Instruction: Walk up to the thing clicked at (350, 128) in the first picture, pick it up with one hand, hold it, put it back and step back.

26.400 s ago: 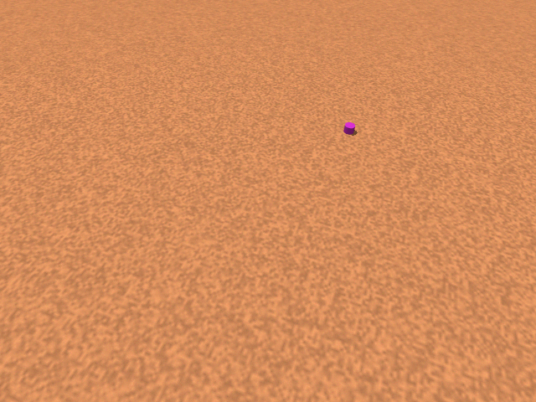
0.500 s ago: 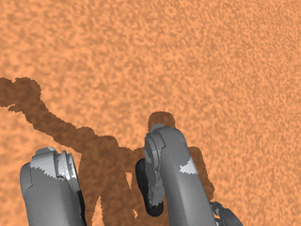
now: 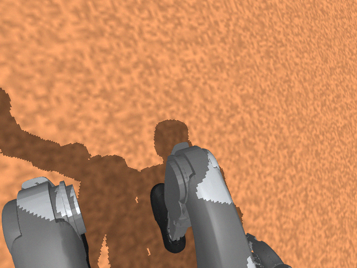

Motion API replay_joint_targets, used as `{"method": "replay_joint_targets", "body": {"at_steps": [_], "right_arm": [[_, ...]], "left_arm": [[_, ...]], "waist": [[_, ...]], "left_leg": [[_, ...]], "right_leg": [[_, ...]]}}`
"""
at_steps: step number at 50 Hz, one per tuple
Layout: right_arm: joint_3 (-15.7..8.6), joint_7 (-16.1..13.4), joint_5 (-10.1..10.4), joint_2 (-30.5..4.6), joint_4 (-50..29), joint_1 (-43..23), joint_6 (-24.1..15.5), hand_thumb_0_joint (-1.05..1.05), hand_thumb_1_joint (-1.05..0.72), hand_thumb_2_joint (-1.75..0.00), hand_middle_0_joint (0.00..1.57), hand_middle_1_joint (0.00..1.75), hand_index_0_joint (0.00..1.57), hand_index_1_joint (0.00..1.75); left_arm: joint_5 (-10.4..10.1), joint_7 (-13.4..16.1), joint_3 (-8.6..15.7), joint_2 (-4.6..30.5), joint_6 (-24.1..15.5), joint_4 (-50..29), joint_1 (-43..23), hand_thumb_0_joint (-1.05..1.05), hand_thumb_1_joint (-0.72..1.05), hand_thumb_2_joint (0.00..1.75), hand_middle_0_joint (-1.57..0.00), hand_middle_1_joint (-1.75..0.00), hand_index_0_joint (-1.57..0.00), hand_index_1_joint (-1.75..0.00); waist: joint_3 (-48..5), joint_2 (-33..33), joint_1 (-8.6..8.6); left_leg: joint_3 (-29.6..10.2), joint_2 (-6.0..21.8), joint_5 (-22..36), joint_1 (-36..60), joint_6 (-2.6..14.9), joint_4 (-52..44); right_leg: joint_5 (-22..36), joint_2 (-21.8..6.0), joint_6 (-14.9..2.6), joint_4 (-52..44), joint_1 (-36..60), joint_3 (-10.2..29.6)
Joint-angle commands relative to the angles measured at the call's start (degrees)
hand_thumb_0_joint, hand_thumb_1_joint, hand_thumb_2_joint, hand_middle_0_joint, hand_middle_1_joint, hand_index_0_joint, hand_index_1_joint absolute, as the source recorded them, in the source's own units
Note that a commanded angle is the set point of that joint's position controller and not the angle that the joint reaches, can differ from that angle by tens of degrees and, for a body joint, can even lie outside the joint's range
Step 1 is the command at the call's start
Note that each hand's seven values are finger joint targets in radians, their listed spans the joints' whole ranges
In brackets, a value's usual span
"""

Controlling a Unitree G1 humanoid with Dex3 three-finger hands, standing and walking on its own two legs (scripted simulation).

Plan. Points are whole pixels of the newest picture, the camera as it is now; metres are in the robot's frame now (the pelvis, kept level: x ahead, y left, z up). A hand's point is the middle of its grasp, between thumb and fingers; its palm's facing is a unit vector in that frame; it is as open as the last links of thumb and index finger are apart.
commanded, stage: rest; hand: left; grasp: from above
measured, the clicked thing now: out of the picture +0.46 +0.38 -0.23
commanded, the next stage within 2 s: open in 1.22 s
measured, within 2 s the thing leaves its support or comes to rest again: rests again in 1.22 s
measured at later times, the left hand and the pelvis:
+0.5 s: hand out of the picture +0.44 +0.36 -0.23, palm faces -0.46 -0.15 -0.87, open 8.1 cm; pelvis +0.00 +0.00 -0.01, yaw -2 degrees
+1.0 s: hand out of the picture +0.44 +0.37 -0.25, palm faces -0.47 -0.15 -0.87, open 8.1 cm; pelvis +0.00 +0.01 -0.01, yaw -3 degrees
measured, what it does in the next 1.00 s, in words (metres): stands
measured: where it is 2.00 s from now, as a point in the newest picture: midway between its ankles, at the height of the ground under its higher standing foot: (128, 248)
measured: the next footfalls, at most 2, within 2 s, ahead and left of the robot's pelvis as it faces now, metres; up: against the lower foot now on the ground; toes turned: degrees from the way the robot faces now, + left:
none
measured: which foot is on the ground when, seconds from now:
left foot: down 0.00-1.00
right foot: down 0.00-1.00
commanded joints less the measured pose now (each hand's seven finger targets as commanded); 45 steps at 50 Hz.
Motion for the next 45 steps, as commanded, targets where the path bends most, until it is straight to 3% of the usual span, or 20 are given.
{"method": "replay_joint_targets", "body": {"at_steps": [1,2,7,11,13,15,16,18,19,20,28,33,34,39,40,41,42,43,44,45], "right_arm": [[-4.8,-0.6,-0.2,-17.1,0.1,11.5,-0.6,0.00,-0.90,-0.89,0.20,0.30,0.20,0.30],[-4.6,-0.7,-0.3,-17.3,0.1,11.7,-0.6,0.00,-0.90,-0.89,0.20,0.30,0.20,0.30],[-4.0,-0.6,-0.5,-17.6,0.1,11.9,-1.5,0.00,-0.90,-0.89,0.20,0.30,0.20,0.30],[-3.1,-0.5,-0.7,-18.0,0.0,11.2,-1.8,0.00,-0.90,-0.90,0.20,0.30,0.20,0.30],[-3.2,-0.6,-0.9,-19.0,-1.0,11.0,-2.1,0.00,-0.90,-0.89,0.20,0.30,0.20,0.30],[-2.8,-0.5,-1.0,-18.7,-0.4,10.9,-2.2,0.00,-0.90,-0.90,0.20,0.30,0.20,0.30],[-2.5,-0.6,-1.4,-19.2,-1.4,10.6,-2.2,0.00,-0.90,-0.90,0.20,0.30,0.20,0.30],[-2.0,-0.6,-1.4,-18.7,-1.4,10.0,-2.4,0.00,-0.90,-0.90,0.20,0.30,0.20,0.30],[-2.0,-0.5,-1.6,-19.1,-1.5,10.3,-2.6,0.00,-0.90,-0.90,0.20,0.30,0.20,0.30],[-1.9,-0.6,-1.8,-19.3,-1.5,10.0,-2.6,0.00,-0.90,-0.90,0.20,0.30,0.20,0.30],[-0.8,-0.5,-2.2,-19.7,-1.7,8.8,-3.7,0.00,-0.90,-0.90,0.20,0.30,0.20,0.30],[-0.6,-0.2,-2.1,-20.0,-1.6,8.4,-4.3,0.00,-0.90,-0.90,0.20,0.30,0.20,0.30],[-0.7,-0.3,-2.4,-20.8,-2.3,8.3,-4.3,0.00,-0.90,-0.90,0.20,0.30,0.20,0.30],[-0.1,0.1,-2.3,-20.1,-1.6,8.6,-4.6,0.00,-0.90,-0.90,0.20,0.30,0.20,0.30],[-0.2,0.0,-2.4,-21.0,-2.4,8.5,-4.7,0.00,-0.90,-0.90,0.20,0.30,0.20,0.30],[0.2,0.2,-2.5,-20.7,-2.2,8.6,-4.8,0.00,-0.90,-0.90,0.20,0.30,0.20,0.30],[0.0,0.2,-2.4,-21.4,-3.0,7.6,-4.9,0.00,-0.90,-0.90,0.20,0.30,0.20,0.30],[0.2,0.2,-2.4,-21.1,-2.4,8.4,-4.8,0.00,-0.90,-0.90,0.20,0.30,0.20,0.30],[0.2,0.2,-2.3,-21.2,-3.4,7.6,-4.8,0.00,-0.90,-0.90,0.20,0.30,0.20,0.30],[0.4,0.1,-2.5,-21.5,-2.9,7.5,-4.8,0.00,-0.90,-0.90,0.20,0.30,0.20,0.30]], "left_arm": [[-1.4,3.5,1.6,16.5,0.7,-6.5,-15.4,0.00,0.67,0.58,-0.89,-0.77,-0.99,-0.67],[-1.4,3.8,1.9,17.4,0.6,-8.2,-16.6,0.00,0.66,0.58,-0.89,-0.78,-0.99,-0.67],[-1.9,3.7,0.8,16.2,1.2,-5.0,-14.8,0.00,0.66,0.61,-0.89,-0.79,-0.99,-0.69],[-2.2,4.1,1.0,17.6,1.1,-5.2,-14.9,0.00,0.67,0.60,-0.90,-0.79,-1.00,-0.69],[-2.0,4.1,1.8,18.1,1.2,-3.7,-14.0,0.00,0.68,0.62,-0.91,-0.80,-1.01,-0.70],[-2.1,4.4,1.3,18.3,0.7,-4.6,-15.3,0.00,0.68,0.62,-0.91,-0.80,-1.01,-0.70],[-1.9,4.9,2.5,19.8,0.6,-4.3,-14.8,0.00,0.69,0.61,-0.91,-0.80,-1.01,-0.69],[-1.6,5.0,1.6,19.7,0.5,-4.2,-14.9,0.00,0.67,0.61,-0.90,-0.81,-1.00,-0.71],[-1.2,5.0,1.4,19.6,0.6,-4.6,-15.4,0.00,0.68,0.60,-0.90,-0.81,-1.00,-0.70],[-1.5,5.5,2.1,20.3,0.3,-4.9,-15.4,0.00,0.67,0.60,-0.90,-0.80,-1.00,-0.69],[-1.5,6.5,0.6,20.1,1.4,-1.9,-14.7,0.00,0.66,0.63,-0.90,-0.81,-0.99,-0.71],[-2.0,6.5,-0.1,19.9,1.7,-2.9,-14.9,0.00,0.65,0.58,-0.87,-0.82,-0.98,-0.71],[-2.0,6.6,1.1,20.7,2.0,-1.5,-13.7,0.00,0.65,0.59,-0.88,-0.81,-0.98,-0.70],[-2.4,6.3,-0.4,19.8,2.1,-3.2,-14.8,0.00,0.61,0.60,-0.86,-0.81,-0.96,-0.71],[-2.9,6.6,1.5,21.5,2.2,-2.4,-13.5,0.00,0.61,0.62,-0.86,-0.82,-0.95,-0.72],[-2.6,6.2,-0.6,19.6,2.1,-2.7,-14.6,0.00,0.62,0.61,-0.85,-0.83,-0.95,-0.72],[-3.1,6.2,0.6,20.6,2.0,-1.6,-13.7,0.00,0.61,0.62,-0.85,-0.82,-0.95,-0.72],[-2.2,6.4,1.1,21.9,2.1,-1.0,-12.9,0.00,0.62,0.62,-0.86,-0.81,-0.95,-0.72],[-2.6,6.3,0.1,20.5,1.7,-1.9,-14.2,0.00,0.61,0.61,-0.85,-0.82,-0.95,-0.72],[-2.6,6.5,1.2,21.9,1.6,-1.2,-14.1,0.00,0.61,0.61,-0.86,-0.81,-0.95,-0.71]], "waist": [[-39.0,28.5,-0.42],[-40.7,29.4,-0.45],[-38.4,28.2,-2.03],[-37.9,29.0,-1.75],[-37.4,28.5,-2.70],[-36.4,29.2,-2.49],[-36.9,28.5,-2.63],[-36.6,29.3,-2.52],[-36.9,29.9,-3.19],[-37.3,30.0,-2.79],[-34.2,29.5,-3.94],[-33.4,31.3,-3.55],[-34.1,30.0,-3.81],[-34.7,31.5,-3.94],[-35.1,31.4,-3.96],[-33.6,31.3,-4.78],[-33.1,30.6,-4.45],[-33.4,30.9,-4.65],[-32.3,30.4,-4.86],[-32.3,29.3,-4.86]], "left_leg": [[5.8,0.5,14.2,33.6,0.53,-14.9],[5.8,0.5,14.9,34.4,0.45,-15.0],[5.2,0.7,16.0,34.4,0.42,-14.1],[5.0,0.8,16.9,34.1,0.15,-14.0],[4.7,0.9,18.2,34.7,0.10,-13.2],[4.9,0.9,15.7,32.8,0.07,-13.5],[4.8,0.9,15.7,32.6,0.07,-13.6],[4.8,1.1,14.4,32.9,0.19,-13.6],[4.6,1.2,15.1,34.2,0.07,-13.6],[4.2,1.2,15.3,33.8,-0.12,-13.7],[4.2,1.5,14.7,32.5,0.23,-12.4],[3.4,1.6,14.3,33.4,-0.37,-13.6],[3.0,1.7,15.3,34.1,-0.40,-13.3],[3.1,1.9,16.1,35.0,-0.40,-13.1],[2.7,2.0,17.3,35.5,-0.56,-13.3],[2.7,1.9,16.9,34.9,-0.49,-13.0],[2.4,2.0,16.3,34.5,-0.58,-13.0],[2.6,2.1,16.4,34.5,-0.41,-12.9],[2.6,1.9,15.6,32.8,-0.44,-12.9],[2.4,1.9,14.8,32.0,-0.31,-12.6]], "right_leg": [[14.5,2.0,-5.21,-10.8,16.4,-6.3],[15.2,2.0,-5.11,-10.8,17.7,-6.3],[16.0,2.1,-5.01,-10.3,17.2,-6.6],[16.6,2.2,-5.20,-10.2,18.0,-6.7],[17.3,2.3,-5.20,-9.8,17.4,-7.2],[15.9,2.3,-5.28,-10.2,17.9,-7.1],[16.1,2.3,-5.18,-10.4,19.3,-7.3],[15.1,2.5,-5.11,-10.1,18.6,-7.2],[15.7,2.5,-5.05,-9.9,18.3,-7.4],[15.6,2.5,-5.15,-9.8,18.5,-7.8],[16.0,2.9,-4.86,-9.8,18.3,-7.7],[15.3,2.9,-5.05,-9.1,17.0,-8.4],[16.1,2.8,-4.94,-9.2,17.5,-8.7],[16.6,3.0,-4.91,-9.0,17.9,-8.5],[17.5,2.9,-4.79,-8.9,18.8,-8.9],[17.2,3.0,-4.80,-8.7,17.6,-8.9],[16.5,2.9,-4.95,-8.8,17.2,-9.1],[16.9,3.1,-4.80,-8.9,18.4,-8.7],[16.3,3.0,-4.90,-9.1,17.9,-8.8],[15.9,3.0,-4.92,-9.4,18.3,-9.0]]}}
